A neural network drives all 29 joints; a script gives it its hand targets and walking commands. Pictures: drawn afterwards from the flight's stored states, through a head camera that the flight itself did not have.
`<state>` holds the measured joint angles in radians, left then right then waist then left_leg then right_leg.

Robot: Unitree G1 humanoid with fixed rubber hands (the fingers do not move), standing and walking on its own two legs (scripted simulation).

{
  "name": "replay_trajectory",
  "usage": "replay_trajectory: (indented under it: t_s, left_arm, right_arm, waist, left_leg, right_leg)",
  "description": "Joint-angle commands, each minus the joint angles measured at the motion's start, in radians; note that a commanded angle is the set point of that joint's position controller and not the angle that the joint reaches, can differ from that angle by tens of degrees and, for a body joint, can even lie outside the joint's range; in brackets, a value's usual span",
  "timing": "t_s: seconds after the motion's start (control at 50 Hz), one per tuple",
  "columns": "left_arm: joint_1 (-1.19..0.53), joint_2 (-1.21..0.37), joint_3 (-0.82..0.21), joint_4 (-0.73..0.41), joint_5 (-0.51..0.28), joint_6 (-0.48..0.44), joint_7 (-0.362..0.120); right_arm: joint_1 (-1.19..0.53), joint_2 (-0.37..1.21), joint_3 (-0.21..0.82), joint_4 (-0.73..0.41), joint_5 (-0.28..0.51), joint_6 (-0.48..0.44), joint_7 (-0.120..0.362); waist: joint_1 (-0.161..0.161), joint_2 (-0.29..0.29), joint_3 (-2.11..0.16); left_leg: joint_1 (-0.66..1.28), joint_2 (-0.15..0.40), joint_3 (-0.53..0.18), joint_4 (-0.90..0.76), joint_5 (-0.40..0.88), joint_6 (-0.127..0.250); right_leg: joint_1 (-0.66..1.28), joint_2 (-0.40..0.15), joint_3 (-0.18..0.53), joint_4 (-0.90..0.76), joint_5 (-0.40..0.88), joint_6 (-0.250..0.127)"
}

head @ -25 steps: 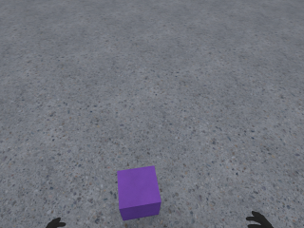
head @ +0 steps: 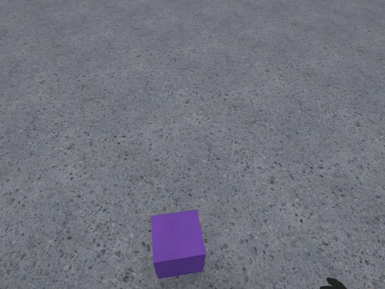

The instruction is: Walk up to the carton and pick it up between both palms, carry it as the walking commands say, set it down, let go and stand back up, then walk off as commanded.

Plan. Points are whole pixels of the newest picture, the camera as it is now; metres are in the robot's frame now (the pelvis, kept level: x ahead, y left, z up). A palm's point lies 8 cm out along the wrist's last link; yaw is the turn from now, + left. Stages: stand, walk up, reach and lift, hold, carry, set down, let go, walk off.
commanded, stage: stand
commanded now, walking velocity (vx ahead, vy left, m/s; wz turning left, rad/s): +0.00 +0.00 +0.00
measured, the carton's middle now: (177, 244) +0.46 +0.07 -0.66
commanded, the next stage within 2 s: walk off in 0.68 s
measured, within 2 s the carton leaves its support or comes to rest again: neither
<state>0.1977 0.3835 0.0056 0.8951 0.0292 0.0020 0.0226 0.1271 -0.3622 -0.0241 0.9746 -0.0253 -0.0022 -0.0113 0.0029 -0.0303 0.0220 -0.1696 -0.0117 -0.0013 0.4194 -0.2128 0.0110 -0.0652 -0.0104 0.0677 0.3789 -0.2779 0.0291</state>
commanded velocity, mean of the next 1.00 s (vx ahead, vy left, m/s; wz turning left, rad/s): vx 0.00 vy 0.03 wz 0.00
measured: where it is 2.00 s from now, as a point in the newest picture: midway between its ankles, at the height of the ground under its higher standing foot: outside the picture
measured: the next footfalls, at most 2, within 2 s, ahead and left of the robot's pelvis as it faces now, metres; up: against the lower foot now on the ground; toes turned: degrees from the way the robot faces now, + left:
right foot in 1.64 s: +0.00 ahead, +0.00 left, +0.00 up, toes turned -10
left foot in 2.00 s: +0.06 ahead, +0.36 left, +0.00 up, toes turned +2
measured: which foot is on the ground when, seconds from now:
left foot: down 0.00-1.00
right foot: down 0.00-1.00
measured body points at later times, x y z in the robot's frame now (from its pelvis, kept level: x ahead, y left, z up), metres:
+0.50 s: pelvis -0.01 +0.00 +0.00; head -0.01 +0.01 +0.45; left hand +0.08 +0.31 -0.12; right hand +0.10 -0.31 -0.11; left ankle +0.01 +0.11 -0.74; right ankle -0.04 -0.14 -0.74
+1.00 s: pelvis -0.01 +0.01 +0.00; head -0.01 +0.02 +0.45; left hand +0.07 +0.31 -0.13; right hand +0.07 -0.30 -0.12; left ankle +0.01 +0.11 -0.74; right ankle -0.04 -0.14 -0.74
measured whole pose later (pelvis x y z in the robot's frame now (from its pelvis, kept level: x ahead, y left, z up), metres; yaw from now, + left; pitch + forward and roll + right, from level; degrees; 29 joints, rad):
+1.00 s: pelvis -0.01 +0.01 +0.00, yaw +0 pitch -2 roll +0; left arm 0.16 0.36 -0.01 0.99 0.03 0.01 0.02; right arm 0.13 -0.36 -0.01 1.09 0.00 0.04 -0.02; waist 0.02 -0.02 0.03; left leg -0.18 -0.03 0.00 0.39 -0.18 0.02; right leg -0.08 -0.03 0.07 0.36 -0.25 0.04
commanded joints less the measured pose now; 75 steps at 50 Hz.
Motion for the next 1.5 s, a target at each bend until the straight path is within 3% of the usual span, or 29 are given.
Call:
replay_trajectory:
  t_s: [0.0, 0.84, 0.9, 0.94, 1.0, 1.06, 1.12, 1.14, 1.16, 1.18, 1.2, 1.22, 1.24, 1.26, 1.28, 1.34, 1.4, 1.48]
  left_arm:
    - [-0.025, 0.156, 0.032, -0.038, -0.001, -0.012, 0.003]
    - [-0.061, 0.176, 0.028, 0.064, -0.01, -0.016, -0.004]
    - [-0.025, 0.088, 0.002, 0.072, -0.001, -0.002, -0.006]
    - [-0.03, 0.137, 0.013, 0.059, 0.006, 0.007, 0.0]
    - [-0.017, 0.18, 0.03, 0.049, 0.005, 0.015, 0.016]
    - [0.01, 0.203, 0.048, 0.049, 0.007, 0.025, 0.032]
    - [-0.021, 0.202, 0.062, 0.031, 0.014, 0.035, 0.043]
    - [-0.036, 0.199, 0.063, 0.027, 0.016, 0.037, 0.045]
    - [-0.049, 0.188, 0.062, 0.028, 0.016, 0.04, 0.044]
    - [-0.035, 0.158, 0.057, 0.032, 0.014, 0.044, 0.041]
    - [-0.028, 0.081, 0.041, 0.011, 0.003, 0.045, 0.043]
    - [-0.019, 0.05, 0.033, 0.022, -0.01, 0.058, 0.054]
    - [0.007, 0.061, 0.037, 0.038, -0.014, 0.07, 0.061]
    - [0.014, 0.068, 0.036, 0.048, -0.019, 0.071, 0.058]
    - [0.019, 0.076, 0.039, 0.054, -0.017, 0.067, 0.052]
    - [0.041, 0.065, 0.037, 0.076, -0.004, 0.062, 0.046]
    - [0.01, 0.038, 0.028, 0.065, -0.01, 0.068, 0.051]
    - [0.016, 0.019, 0.021, 0.067, -0.023, 0.07, 0.066]
  right_arm:
    - [-0.042, -0.174, -0.032, -0.038, 0.002, -0.011, -0.003]
    - [-0.063, -0.198, -0.02, 0.034, 0.011, -0.016, 0.001]
    - [0.02, -0.095, 0.006, 0.093, 0.026, 0.028, -0.009]
    - [0.03, -0.133, -0.007, 0.101, 0.024, 0.05, -0.012]
    - [0.034, -0.155, -0.021, 0.098, 0.016, 0.061, -0.008]
    - [0.039, -0.135, -0.027, 0.081, 0.005, 0.068, 0.002]
    - [0.088, -0.104, -0.031, 0.064, -0.005, 0.074, 0.016]
    - [0.116, -0.094, -0.031, 0.061, -0.005, 0.075, 0.019]
    - [0.144, -0.082, -0.031, 0.061, -0.004, 0.073, 0.021]
    - [0.169, -0.098, -0.035, 0.061, -0.01, 0.065, 0.021]
    - [0.192, -0.212, -0.062, 0.065, -0.011, 0.063, 0.018]
    - [0.206, -0.159, -0.036, 0.058, 0.003, 0.058, 0.016]
    - [0.186, -0.126, -0.024, 0.046, -0.001, 0.061, 0.014]
    - [0.15, -0.119, -0.021, 0.027, -0.005, 0.065, 0.007]
    - [0.108, -0.115, -0.019, 0.017, -0.003, 0.068, -0.001]
    - [0.101, -0.081, -0.009, -0.004, 0.005, 0.067, -0.008]
    - [0.174, -0.046, 0.0, 0.02, -0.001, 0.067, -0.014]
    - [0.191, -0.032, 0.003, 0.029, -0.013, 0.076, -0.02]
  waist:
    - [-0.002, 0.027, -0.014]
    - [-0.002, 0.031, -0.02]
    - [0.011, 0.027, -0.013]
    - [0.017, 0.001, -0.002]
    - [0.028, -0.044, -0.01]
    - [0.038, -0.101, 0.004]
    - [0.02, -0.183, 0.011]
    - [0.0, -0.184, 0.024]
    - [-0.02, -0.16, 0.032]
    - [-0.029, -0.077, 0.038]
    - [-0.038, 0.277, 0.009]
    - [-0.044, 0.312, -0.058]
    - [-0.022, 0.201, -0.045]
    - [-0.002, 0.105, -0.031]
    - [0.021, 0.078, -0.005]
    - [0.013, 0.104, -0.026]
    - [-0.017, 0.125, -0.02]
    - [-0.019, 0.114, -0.015]
  left_leg:
    - [0.06, 0.108, -0.104, -0.067, 0.157, 0.011]
    - [0.075, 0.12, -0.118, -0.098, 0.183, 0.019]
    - [0.06, 0.098, -0.08, -0.082, 0.202, 0.004]
    - [0.049, 0.086, -0.065, -0.053, 0.202, -0.002]
    - [0.014, 0.067, -0.046, 0.012, 0.181, -0.001]
    - [-0.074, 0.044, -0.03, 0.106, 0.111, -0.007]
    - [-0.112, 0.027, -0.015, 0.279, -0.146, -0.011]
    - [-0.106, 0.041, -0.022, 0.24, -0.185, -0.002]
    - [-0.066, 0.043, -0.015, 0.131, -0.131, 0.002]
    - [0.011, 0.054, -0.039, -0.004, 0.008, -0.002]
    - [0.077, 0.229, -0.273, -0.146, 0.196, 0.045]
    - [0.021, 0.294, -0.335, -0.18, 0.351, 0.093]
    - [-0.009, 0.283, -0.283, -0.166, 0.385, 0.116]
    - [-0.031, 0.258, -0.226, -0.156, 0.329, 0.12]
    - [-0.027, 0.226, -0.191, -0.16, 0.262, 0.115]
    - [0.042, 0.176, -0.151, -0.17, 0.219, 0.118]
    - [0.121, 0.181, -0.165, -0.169, 0.261, 0.129]
    - [0.107, 0.193, -0.169, -0.16, 0.29, 0.133]
  right_leg:
    - [-0.085, -0.083, 0.057, -0.07, 0.145, -0.031]
    - [-0.061, -0.099, 0.051, -0.102, 0.155, -0.038]
    - [-0.062, -0.137, 0.063, -0.097, 0.224, -0.018]
    - [-0.086, -0.159, 0.081, -0.075, 0.238, -0.014]
    - [-0.114, -0.199, 0.127, -0.056, 0.211, -0.042]
    - [-0.119, -0.27, 0.204, -0.046, 0.206, -0.105]
    - [-0.184, -0.361, 0.272, -0.026, 0.283, -0.187]
    - [-0.201, -0.359, 0.261, 0.002, 0.315, -0.179]
    - [-0.222, -0.321, 0.217, 0.044, 0.31, -0.138]
    - [-0.274, -0.237, 0.137, 0.134, 0.241, -0.076]
    - [-0.39, -0.049, -0.046, 0.382, -0.035, -0.003]
    - [-0.351, 0.0, -0.055, 0.614, -0.38, 0.0]
    - [-0.363, 0.006, 0.005, 0.758, -0.399, -0.024]
    - [-0.378, -0.003, 0.025, 0.807, -0.358, -0.037]
    - [-0.395, -0.026, 0.015, 0.815, -0.29, -0.04]
    - [-0.407, -0.056, -0.061, 0.774, -0.197, -0.015]
    - [-0.423, -0.06, -0.09, 0.649, -0.221, -0.006]
    - [-0.359, -0.058, -0.107, 0.492, -0.248, -0.015]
